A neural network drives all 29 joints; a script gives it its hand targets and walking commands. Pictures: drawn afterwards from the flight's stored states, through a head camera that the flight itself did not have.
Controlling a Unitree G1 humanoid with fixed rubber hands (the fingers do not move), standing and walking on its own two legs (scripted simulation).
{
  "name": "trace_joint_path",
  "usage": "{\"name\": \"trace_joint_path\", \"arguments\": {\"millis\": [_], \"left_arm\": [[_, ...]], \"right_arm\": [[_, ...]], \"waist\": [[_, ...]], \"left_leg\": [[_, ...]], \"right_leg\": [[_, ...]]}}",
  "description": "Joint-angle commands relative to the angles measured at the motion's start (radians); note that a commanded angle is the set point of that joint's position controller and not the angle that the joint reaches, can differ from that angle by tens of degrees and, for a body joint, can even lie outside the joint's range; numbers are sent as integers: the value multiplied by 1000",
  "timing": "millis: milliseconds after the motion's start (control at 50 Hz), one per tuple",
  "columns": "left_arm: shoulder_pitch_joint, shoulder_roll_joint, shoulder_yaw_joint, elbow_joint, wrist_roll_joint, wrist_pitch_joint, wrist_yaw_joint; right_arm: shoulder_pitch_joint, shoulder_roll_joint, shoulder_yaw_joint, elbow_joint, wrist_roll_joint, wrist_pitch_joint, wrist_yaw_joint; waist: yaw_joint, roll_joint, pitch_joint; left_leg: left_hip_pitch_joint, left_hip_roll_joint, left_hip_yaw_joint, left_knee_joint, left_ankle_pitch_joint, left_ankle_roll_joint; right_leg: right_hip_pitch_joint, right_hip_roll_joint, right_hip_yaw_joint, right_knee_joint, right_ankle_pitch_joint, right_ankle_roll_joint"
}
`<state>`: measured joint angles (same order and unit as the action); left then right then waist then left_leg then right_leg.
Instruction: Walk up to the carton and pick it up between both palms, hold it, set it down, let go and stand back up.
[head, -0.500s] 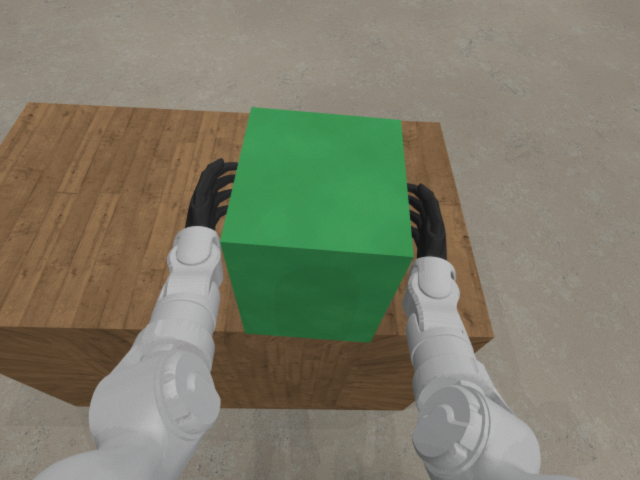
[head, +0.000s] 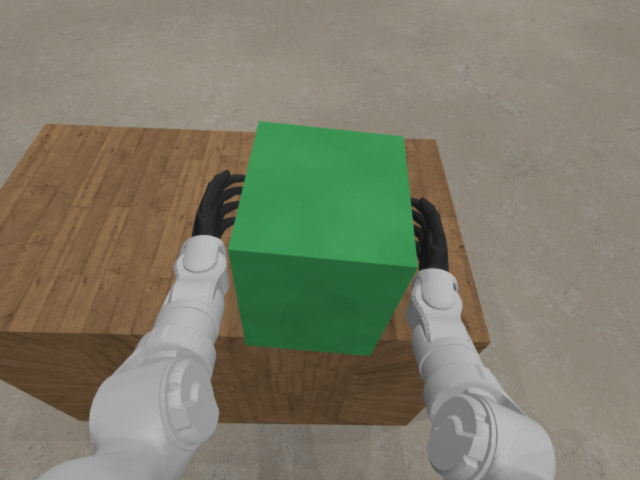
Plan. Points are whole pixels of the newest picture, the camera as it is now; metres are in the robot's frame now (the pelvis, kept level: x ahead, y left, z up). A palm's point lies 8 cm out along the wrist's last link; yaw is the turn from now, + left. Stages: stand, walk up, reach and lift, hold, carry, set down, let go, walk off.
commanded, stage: reach and lift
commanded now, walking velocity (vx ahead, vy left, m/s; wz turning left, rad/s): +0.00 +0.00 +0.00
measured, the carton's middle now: (319, 248) +0.45 +0.01 +0.00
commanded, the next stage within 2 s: none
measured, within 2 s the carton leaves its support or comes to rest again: neither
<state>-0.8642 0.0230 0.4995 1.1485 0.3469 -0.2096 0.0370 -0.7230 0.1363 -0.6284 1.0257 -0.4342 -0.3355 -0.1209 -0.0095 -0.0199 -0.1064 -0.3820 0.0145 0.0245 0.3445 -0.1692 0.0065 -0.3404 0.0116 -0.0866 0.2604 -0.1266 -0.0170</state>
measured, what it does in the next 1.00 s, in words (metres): stands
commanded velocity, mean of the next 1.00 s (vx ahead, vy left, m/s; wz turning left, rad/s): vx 0.00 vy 0.00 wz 0.00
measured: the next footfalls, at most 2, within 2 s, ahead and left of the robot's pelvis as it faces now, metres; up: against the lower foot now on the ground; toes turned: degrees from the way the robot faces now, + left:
none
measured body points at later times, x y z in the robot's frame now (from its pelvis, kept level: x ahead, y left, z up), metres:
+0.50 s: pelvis -0.02 +0.00 +0.00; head -0.02 +0.03 +0.45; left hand +0.40 +0.16 +0.12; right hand +0.38 -0.14 +0.10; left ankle -0.01 +0.11 -0.75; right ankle -0.01 -0.11 -0.75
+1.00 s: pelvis -0.02 +0.00 +0.00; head -0.04 +0.03 +0.45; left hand +0.39 +0.15 +0.14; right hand +0.36 -0.14 +0.12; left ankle -0.01 +0.11 -0.75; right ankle -0.01 -0.11 -0.75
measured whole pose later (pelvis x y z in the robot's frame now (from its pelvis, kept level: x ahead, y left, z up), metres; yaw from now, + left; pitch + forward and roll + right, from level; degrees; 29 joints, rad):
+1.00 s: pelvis -0.02 +0.00 +0.00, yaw +0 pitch -5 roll -1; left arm -0.72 -0.04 0.36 0.61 0.35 0.30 0.03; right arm -0.68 0.08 -0.32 0.85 -0.10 -0.05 -0.11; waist -0.03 -0.06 0.03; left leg -0.06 0.01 0.04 0.31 -0.16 0.01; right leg -0.02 0.01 -0.07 0.23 -0.12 -0.01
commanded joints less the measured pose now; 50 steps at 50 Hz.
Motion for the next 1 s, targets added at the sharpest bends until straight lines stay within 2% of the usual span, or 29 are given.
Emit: {"name": "trace_joint_path", "arguments": {"millis": [0, 120, 280, 460, 620, 840, 980], "left_arm": [[-513, -559, -231, -9, 29, -22, -129], [-502, -562, -235, -44, 22, 35, -140], [-483, -569, -239, -149, 21, 152, -158], [-453, -579, -278, -306, 9, 289, -170], [-402, -574, -305, -378, 8, 377, -173], [-375, -594, -412, -516, -37, 435, -152], [-345, -603, -473, -613, -65, 493, -150]], "right_arm": [[-617, 512, 355, -16, -57, -48, 152], [-622, 497, 376, -41, -14, -1, 152], [-631, 469, 382, -107, 37, 73, 156], [-632, 429, 403, -191, 107, 143, 159], [-621, 388, 434, -214, 163, 181, 160], [-615, 366, 547, -275, 272, 203, 147], [-615, 361, 637, -361, 352, 240, 121]], "waist": [[4, 45, -567], [5, 38, -497], [0, 35, -405], [-12, 44, -331], [-10, 40, -249], [-20, 48, -270], [-35, 35, -267]], "left_leg": [[125, 14, 57, 1, 446, -48], [156, 7, 63, -26, 374, -44], [221, -3, 75, -58, 284, -37], [310, -10, 81, -65, 255, -41], [358, -12, 82, -68, 240, -42], [427, -15, 65, -44, 324, -48], [446, -25, 49, -38, 335, -46]], "right_leg": [[457, -18, -8, 97, 552, 26], [469, -14, -7, 66, 473, 25], [469, -10, -14, 23, 339, 28], [450, -1, -28, -3, 242, 30], [433, 7, -33, -17, 183, 32], [422, 21, -30, -15, 235, 32], [443, 24, -23, -11, 278, 41]]}}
